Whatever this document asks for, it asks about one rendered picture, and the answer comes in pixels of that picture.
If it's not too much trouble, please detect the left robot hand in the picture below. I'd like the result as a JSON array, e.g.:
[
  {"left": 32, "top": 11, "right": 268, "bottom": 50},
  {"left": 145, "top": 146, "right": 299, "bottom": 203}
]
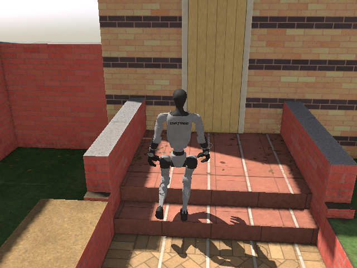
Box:
[{"left": 147, "top": 155, "right": 160, "bottom": 167}]

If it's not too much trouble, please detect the right robot upper arm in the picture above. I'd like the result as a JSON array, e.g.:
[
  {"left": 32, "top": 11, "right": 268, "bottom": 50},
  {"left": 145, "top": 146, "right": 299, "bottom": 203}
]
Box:
[{"left": 191, "top": 113, "right": 206, "bottom": 143}]

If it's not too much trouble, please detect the left robot thigh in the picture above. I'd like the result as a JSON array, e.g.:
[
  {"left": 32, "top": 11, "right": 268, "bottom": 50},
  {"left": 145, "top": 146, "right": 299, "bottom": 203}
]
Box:
[{"left": 160, "top": 155, "right": 171, "bottom": 185}]

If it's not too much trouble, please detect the humanoid robot torso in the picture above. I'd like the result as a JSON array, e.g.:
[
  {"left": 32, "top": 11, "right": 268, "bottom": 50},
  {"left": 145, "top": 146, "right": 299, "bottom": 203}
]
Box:
[{"left": 166, "top": 111, "right": 192, "bottom": 168}]

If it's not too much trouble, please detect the right robot hand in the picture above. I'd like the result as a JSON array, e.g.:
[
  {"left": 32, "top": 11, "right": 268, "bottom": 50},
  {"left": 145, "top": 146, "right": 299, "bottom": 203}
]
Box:
[{"left": 197, "top": 152, "right": 210, "bottom": 162}]

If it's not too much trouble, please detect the robot right forearm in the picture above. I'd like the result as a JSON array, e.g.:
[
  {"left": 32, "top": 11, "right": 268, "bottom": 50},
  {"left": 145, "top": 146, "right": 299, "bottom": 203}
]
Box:
[{"left": 200, "top": 135, "right": 210, "bottom": 155}]

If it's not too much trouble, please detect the left robot upper arm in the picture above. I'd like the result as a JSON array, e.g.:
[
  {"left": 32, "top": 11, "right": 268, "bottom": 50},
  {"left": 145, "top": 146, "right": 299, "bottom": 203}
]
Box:
[{"left": 153, "top": 113, "right": 168, "bottom": 144}]

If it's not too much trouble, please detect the robot left forearm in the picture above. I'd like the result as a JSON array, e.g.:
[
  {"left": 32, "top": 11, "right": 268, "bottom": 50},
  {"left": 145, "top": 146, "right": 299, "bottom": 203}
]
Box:
[{"left": 148, "top": 135, "right": 158, "bottom": 157}]

